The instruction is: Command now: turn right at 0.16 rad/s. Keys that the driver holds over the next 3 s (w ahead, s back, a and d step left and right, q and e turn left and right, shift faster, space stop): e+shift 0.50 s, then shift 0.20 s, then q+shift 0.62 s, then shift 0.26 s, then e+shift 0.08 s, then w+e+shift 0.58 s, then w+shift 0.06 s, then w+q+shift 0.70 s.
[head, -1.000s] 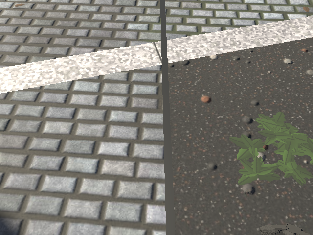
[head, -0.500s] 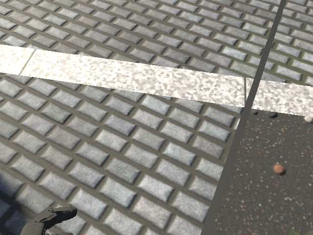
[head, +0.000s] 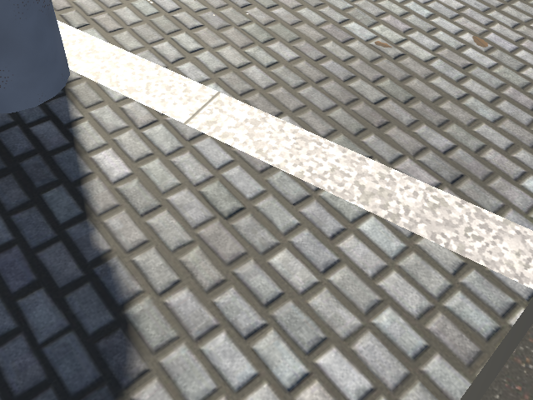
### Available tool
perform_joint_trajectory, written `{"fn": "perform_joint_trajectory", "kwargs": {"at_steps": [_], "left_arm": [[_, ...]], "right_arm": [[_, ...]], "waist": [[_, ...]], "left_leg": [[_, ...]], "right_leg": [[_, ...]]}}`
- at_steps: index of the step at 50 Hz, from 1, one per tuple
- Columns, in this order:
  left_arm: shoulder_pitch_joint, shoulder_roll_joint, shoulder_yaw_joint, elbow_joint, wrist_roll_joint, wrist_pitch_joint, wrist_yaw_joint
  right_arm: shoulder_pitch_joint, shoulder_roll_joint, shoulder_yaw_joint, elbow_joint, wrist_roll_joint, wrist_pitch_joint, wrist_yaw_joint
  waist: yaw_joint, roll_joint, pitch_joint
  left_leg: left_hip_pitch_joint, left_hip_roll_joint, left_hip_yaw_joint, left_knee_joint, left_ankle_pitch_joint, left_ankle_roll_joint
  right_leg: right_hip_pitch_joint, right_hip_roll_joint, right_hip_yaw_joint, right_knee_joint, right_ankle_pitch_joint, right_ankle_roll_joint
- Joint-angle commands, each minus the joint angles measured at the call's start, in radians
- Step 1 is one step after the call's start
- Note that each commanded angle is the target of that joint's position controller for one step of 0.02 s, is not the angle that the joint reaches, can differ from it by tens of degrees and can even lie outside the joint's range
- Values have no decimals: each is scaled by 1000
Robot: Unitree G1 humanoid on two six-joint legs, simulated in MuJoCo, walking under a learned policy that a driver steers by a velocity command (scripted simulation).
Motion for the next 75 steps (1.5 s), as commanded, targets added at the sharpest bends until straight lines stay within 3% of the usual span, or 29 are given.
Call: {"fn": "perform_joint_trajectory", "kwargs": {"at_steps": [1, 3, 7, 12, 13, 14, 15, 16, 18, 19, 26, 33, 36, 37, 38, 39, 40, 44, 48, 51, 55, 56, 57, 58, 59, 60, 62, 66, 75], "left_arm": [[-71, 44, -9, -90, -10, -6, -16], [-78, 84, -2, -117, -17, -3, -24], [-49, 60, -6, -127, -22, 5, -35], [57, 46, 5, -109, -24, 12, -52], [90, 97, 24, -106, -15, 10, -42], [116, 255, 63, -128, -4, 2, -23], [158, 241, 55, -147, 30, -18, -34], [132, 218, 49, -148, 34, -37, -37], [24, 173, 41, -166, -13, -39, -17], [-8, 156, 34, -177, -28, -30, -6], [-5, 182, 44, -200, -24, 2, 21], [-35, 153, 18, -211, -2, 14, 2], [-81, 109, -5, -214, -9, 13, 0], [-31, 40, -28, -197, 12, 2, 0], [81, 7, -39, -173, 48, -9, -3], [92, 40, -28, -169, 47, -14, -4], [44, 82, -18, -161, 45, -19, 0], [-53, 86, 3, -180, 19, -20, 6], [-81, 50, 6, -184, 4, -43, 2], [-64, 45, 10, -168, -10, -53, -8], [43, 44, 19, -114, -13, -59, -25], [72, 91, 35, -101, -7, -54, -19], [33, 189, 48, -127, 21, -42, -11], [-20, 175, 42, -157, 71, -50, -15], [-92, 124, 25, -183, 65, -55, -8], [-134, 88, 13, -191, 48, -57, 1], [-142, 72, 1, -195, 25, -53, 21], [-33, 88, 0, -179, 37, -36, 34], [-14, 163, 25, -134, 0, -24, -19]], "right_arm": [[-44, -148, -36, -46, -8, -18, -12], [-4, -204, -60, -30, 3, -5, -18], [-14, -197, -70, -27, 17, 6, -28], [-73, -190, -85, -25, 44, 14, -34], [-33, -162, -85, -11, 42, 13, -31], [-69, -101, -69, -65, -3, 6, -26], [-201, -112, -65, -110, -5, -10, -24], [-209, -133, -73, -107, 16, -17, -20], [-171, -145, -78, -75, 17, -21, -27], [-161, -155, -83, -72, 12, -21, -31], [-144, -122, -70, -45, 29, -32, -14], [-137, -150, -68, -45, 34, -45, 12], [-67, -138, -64, -28, 29, -62, 27], [-69, -135, -54, -30, 8, -66, 30], [-105, -175, -50, -45, -7, -66, 29], [-150, -127, -31, -35, -14, -64, 31], [-165, -114, -30, -47, 6, -62, 36], [-74, -264, -81, -56, 51, -38, 21], [22, -251, -98, -57, 53, -24, 1], [-23, -250, -112, -74, 70, 2, -13], [-114, -242, -114, -110, 86, 42, -17], [-95, -209, -103, -113, 85, 42, -18], [-22, -137, -84, -115, 75, 40, -15], [2, -223, -110, -113, 60, 23, -12], [22, -285, -129, -90, 56, 21, -8], [46, -286, -132, -63, 56, 27, -8], [72, -237, -120, -46, 55, 40, -8], [-27, -205, -93, -112, 65, 36, 4], [-68, -146, -52, -148, 42, 34, 15]], "waist": [[-36, 209, -64], [-61, 203, -49], [-58, 176, -53], [15, 158, -99], [15, 43, -97], [-11, -279, -87], [80, -240, -152], [62, -121, -142], [3, -12, -109], [-13, -17, -111], [-14, -65, -127], [22, -128, -113], [-30, -110, -103], [-9, -49, -126], [85, 147, -138], [117, 243, -92], [82, 222, -60], [15, 226, -40], [-39, 230, -115], [-22, 177, -146], [40, 199, -139], [37, 149, -138], [-22, -143, -121], [-32, -172, -64], [-62, -90, -24], [-72, -39, -2], [-58, -43, 14], [21, -59, 13], [27, -77, -52]], "left_leg": [[58, 238, -113, -157, 170, 166], [120, 303, -171, -147, 206, 207], [186, 359, -178, -103, 395, 216], [135, 307, -13, 47, 386, 102], [25, 236, 73, 205, 199, 16], [-326, 64, 161, 521, -271, -103], [-464, -46, -22, 709, -485, -119], [-501, -23, -88, 776, -429, -106], [-518, 5, -108, 717, -260, -98], [-475, 9, -114, 677, -213, -102], [-337, -62, -116, 374, -65, -136], [-152, -36, -85, 209, -100, -106], [33, -7, -68, -79, 117, -63], [148, 72, -164, -143, 290, -36], [187, 201, -326, -131, 534, 36], [78, 262, -419, -142, 472, 173], [41, 207, -413, -151, 332, 168], [94, 156, -479, -132, 191, 141], [287, 209, -617, -107, 413, 209], [270, 172, -598, -100, 408, 172], [50, 64, -537, -84, 195, 89], [-85, 3, -486, -14, 0, 36], [-292, -156, -292, 240, -313, -27], [-342, -100, -260, 447, -379, -64], [-327, -48, -224, 573, -313, -81], [-324, -33, -203, 618, -235, -92], [-371, -13, -165, 738, -133, -119], [-454, 60, -62, 692, -77, -174], [-210, 49, 2, 327, -169, -142]], "right_leg": [[87, -27, 23, -141, -18, 2], [45, -25, 0, -145, -110, -5], [29, -35, -23, -165, -176, -23], [250, 27, -92, -483, 48, -95], [363, -11, 36, -594, 258, -148], [548, -277, 463, -608, 738, -301], [584, -358, 604, -650, 803, -463], [603, -314, 535, -650, 732, -438], [582, -216, 412, -624, 665, -328], [545, -191, 389, -629, 648, -306], [481, -109, 411, -616, 488, -262], [399, -113, 485, -554, 521, -267], [364, -74, 475, -524, 415, -219], [330, -26, 426, -507, 255, -163], [308, 71, 304, -417, -50, -108], [316, 77, 235, -442, -153, -47], [345, 62, 207, -485, -75, -28], [255, 110, 112, -436, -70, -27], [77, 129, 148, -264, -280, -12], [103, 120, 165, -304, -217, -1], [392, 138, 103, -653, 74, -24], [526, 37, 171, -721, 133, -60], [592, -221, 469, -775, 115, -186], [442, -363, 586, -787, 175, -286], [391, -338, 484, -777, 198, -288], [373, -258, 368, -763, 162, -245], [400, -191, 230, -739, 229, -217], [509, -195, 110, -736, 390, -271], [534, -254, 32, -689, 621, -320]]}}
